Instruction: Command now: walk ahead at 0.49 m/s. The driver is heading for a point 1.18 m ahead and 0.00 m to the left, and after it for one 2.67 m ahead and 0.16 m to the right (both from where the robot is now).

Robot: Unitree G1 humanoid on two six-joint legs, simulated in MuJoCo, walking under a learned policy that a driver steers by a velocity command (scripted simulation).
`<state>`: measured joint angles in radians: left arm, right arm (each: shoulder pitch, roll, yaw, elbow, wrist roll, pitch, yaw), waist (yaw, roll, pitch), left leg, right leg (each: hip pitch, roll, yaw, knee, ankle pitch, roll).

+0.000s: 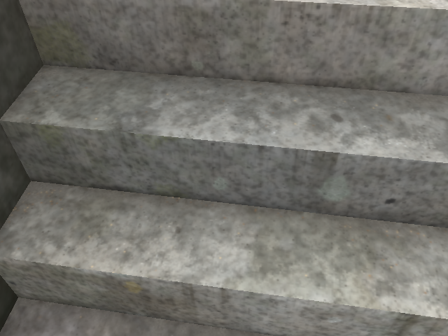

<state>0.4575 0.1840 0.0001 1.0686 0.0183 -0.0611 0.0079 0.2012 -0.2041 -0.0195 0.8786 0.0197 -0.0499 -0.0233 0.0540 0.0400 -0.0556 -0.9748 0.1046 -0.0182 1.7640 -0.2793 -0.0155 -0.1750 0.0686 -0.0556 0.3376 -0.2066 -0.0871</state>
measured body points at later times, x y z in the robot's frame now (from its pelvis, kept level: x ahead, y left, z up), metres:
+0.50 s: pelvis +0.26 +0.13 +0.14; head +0.27 +0.15 +0.59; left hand +0.41 +0.38 +0.03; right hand +0.33 -0.12 +0.01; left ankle +0.34 +0.20 -0.53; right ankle +0.19 -0.02 -0.33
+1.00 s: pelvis +0.50 +0.14 +0.30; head +0.50 +0.14 +0.75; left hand +0.69 +0.36 +0.20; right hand +0.50 -0.10 +0.15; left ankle +0.40 +0.20 -0.42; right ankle +0.54 +0.04 -0.32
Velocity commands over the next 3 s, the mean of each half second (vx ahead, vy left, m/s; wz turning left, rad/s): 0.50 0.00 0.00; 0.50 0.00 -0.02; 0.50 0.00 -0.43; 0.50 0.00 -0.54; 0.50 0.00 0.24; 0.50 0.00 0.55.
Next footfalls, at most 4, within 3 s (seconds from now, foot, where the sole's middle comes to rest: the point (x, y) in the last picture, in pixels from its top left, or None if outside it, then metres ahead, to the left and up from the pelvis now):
0.30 left None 0.38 0.21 -0.57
0.90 right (238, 249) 0.58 0.04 -0.36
1.30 left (137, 102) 0.84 0.29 -0.15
1.86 right None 1.00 -0.06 0.06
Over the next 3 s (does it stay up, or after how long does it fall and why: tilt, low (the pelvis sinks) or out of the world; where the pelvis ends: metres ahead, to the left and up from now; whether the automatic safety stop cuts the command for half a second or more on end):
stays up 1.38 -0.12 1.16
